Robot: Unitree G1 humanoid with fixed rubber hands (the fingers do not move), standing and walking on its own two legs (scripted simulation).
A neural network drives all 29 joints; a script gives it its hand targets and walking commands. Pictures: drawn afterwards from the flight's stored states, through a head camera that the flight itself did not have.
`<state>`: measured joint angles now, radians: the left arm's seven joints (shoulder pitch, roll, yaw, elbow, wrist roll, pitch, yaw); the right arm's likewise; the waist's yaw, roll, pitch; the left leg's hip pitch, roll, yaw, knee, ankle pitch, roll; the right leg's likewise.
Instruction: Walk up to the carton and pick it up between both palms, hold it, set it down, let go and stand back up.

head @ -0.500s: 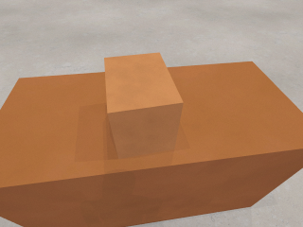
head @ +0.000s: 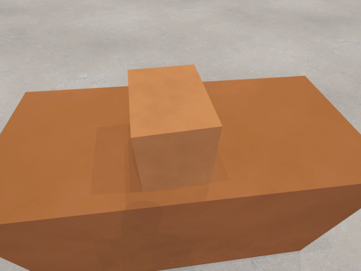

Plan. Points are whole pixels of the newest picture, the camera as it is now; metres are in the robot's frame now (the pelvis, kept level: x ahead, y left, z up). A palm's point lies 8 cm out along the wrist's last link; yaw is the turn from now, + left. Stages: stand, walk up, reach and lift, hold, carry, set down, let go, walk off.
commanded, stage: stand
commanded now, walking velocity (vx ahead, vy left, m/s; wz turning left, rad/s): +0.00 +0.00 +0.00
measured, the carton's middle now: (169, 126) +0.49 +0.03 +0.05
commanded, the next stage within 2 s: none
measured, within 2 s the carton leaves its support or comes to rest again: neither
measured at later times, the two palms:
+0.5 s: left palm out of the picture -0.01 +0.19 -0.15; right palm out of the picture -0.04 -0.21 -0.15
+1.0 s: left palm out of the picture +0.00 +0.20 -0.15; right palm out of the picture -0.03 -0.20 -0.15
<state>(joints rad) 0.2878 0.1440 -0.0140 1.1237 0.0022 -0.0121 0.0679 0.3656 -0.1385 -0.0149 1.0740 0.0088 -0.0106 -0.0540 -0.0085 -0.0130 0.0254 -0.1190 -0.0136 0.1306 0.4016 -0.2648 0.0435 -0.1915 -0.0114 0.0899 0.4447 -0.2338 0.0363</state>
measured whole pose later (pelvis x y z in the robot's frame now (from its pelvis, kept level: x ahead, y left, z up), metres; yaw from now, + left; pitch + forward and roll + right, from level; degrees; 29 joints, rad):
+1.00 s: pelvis +0.01 +0.00 +0.00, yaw -1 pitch -1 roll +0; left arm 0.28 0.11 -0.01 1.16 0.01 0.00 0.04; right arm 0.34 -0.10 -0.02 1.12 -0.02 -0.01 -0.04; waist -0.01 -0.01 0.04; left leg -0.12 0.01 0.14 0.45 -0.31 0.04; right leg -0.18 0.01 0.09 0.46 -0.25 0.03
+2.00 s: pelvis -0.01 -0.01 +0.00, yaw +1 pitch -2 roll +0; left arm 0.31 0.14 -0.03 1.13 0.00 -0.01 0.06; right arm 0.38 -0.15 0.00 1.07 0.01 -0.02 -0.05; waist -0.01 -0.01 0.03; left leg -0.12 0.00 0.10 0.40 -0.25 0.02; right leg -0.19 -0.01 0.05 0.43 -0.22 0.02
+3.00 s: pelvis -0.01 -0.03 +0.00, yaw +1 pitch -1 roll +0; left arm 0.33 0.12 -0.02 1.11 0.01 -0.01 0.02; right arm 0.36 -0.12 0.00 1.09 -0.02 0.00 -0.03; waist -0.01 0.00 0.04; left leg -0.16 0.04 0.09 0.45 -0.27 0.00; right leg -0.20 0.03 0.04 0.43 -0.21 -0.01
